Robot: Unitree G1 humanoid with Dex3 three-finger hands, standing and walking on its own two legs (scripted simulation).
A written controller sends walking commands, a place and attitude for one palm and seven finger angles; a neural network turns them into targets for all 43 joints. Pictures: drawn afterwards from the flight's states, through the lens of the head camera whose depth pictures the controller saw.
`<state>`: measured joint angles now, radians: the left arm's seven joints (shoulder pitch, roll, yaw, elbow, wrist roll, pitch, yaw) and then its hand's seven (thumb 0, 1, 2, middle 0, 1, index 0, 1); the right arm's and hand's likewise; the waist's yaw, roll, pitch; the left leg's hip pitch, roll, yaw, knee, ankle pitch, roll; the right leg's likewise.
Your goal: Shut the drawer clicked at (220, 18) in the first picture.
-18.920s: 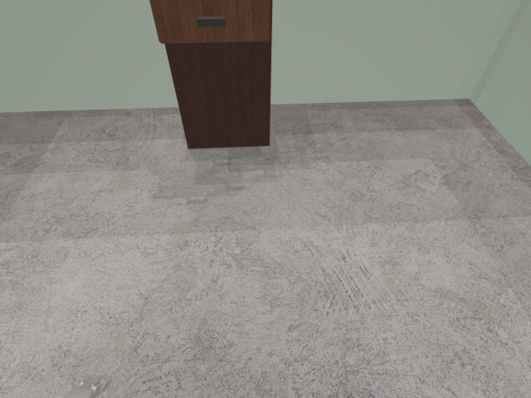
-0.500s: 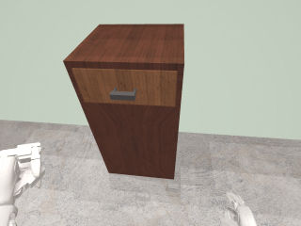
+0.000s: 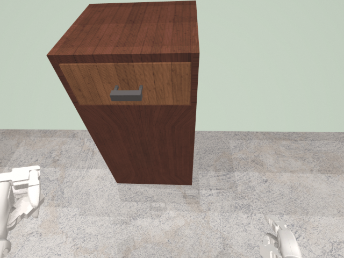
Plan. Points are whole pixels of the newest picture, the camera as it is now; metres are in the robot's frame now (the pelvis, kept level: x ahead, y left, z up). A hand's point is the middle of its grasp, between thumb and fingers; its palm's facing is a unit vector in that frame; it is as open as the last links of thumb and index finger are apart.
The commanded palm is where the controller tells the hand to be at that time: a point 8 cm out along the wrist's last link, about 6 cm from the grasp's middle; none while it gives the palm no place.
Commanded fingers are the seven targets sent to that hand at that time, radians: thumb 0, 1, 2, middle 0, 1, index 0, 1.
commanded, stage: step back with the hand held close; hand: left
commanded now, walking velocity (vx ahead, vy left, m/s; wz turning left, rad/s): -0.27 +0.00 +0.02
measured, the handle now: (127, 91) +0.63 +0.20 +0.01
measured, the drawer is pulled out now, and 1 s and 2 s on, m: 0.00 0.00 0.00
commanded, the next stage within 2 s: stop stepping back and stand still in 1.12 s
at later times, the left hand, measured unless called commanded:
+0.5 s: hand out of the picture +0.12 +0.26 +0.14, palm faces +0.36 -0.80 -0.48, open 3.2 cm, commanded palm +0.05 +0.30 +0.17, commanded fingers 0.00 0.90 0.90 -1.40 -1.60 -1.40 -1.60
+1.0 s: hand out of the picture +0.05 +0.28 +0.16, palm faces +0.40 -0.79 -0.46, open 3.2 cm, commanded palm -0.03 +0.31 +0.17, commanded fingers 0.00 0.90 0.90 -1.40 -1.60 -1.40 -1.60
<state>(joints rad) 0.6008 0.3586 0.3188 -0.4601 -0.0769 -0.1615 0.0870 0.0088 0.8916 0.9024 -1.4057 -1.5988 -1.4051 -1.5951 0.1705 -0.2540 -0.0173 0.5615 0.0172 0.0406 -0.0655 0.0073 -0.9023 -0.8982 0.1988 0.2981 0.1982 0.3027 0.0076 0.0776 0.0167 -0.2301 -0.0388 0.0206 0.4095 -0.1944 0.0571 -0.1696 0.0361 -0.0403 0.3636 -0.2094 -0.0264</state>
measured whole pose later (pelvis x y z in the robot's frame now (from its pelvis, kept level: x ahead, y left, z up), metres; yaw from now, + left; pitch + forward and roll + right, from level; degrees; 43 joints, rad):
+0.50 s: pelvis -0.07 +0.02 -0.01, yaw +1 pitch +1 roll -2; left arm 0.61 0.38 0.36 -0.55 -0.02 -0.22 0.12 0.01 0.89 0.90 -1.41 -1.60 -1.41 -1.59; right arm 0.20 -0.23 0.00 0.53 0.01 -0.01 -0.08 0.01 -0.90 -0.90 0.20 0.30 0.20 0.30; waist 0.01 0.03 0.02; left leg -0.40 -0.05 0.02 0.53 -0.17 0.09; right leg -0.33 0.04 -0.04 0.50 -0.20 0.00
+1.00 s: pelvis -0.14 +0.03 -0.02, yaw +4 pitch +2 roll -3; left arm 0.59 0.45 0.43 -0.62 -0.03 -0.26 0.15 0.01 0.89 0.90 -1.41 -1.60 -1.41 -1.59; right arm 0.20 -0.17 -0.03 0.60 -0.02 -0.08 -0.07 0.01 -0.90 -0.90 0.20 0.30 0.20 0.30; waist -0.02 -0.03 0.03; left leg -0.45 0.01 -0.02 0.60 -0.18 0.04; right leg -0.52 0.09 0.05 0.99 -0.43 0.01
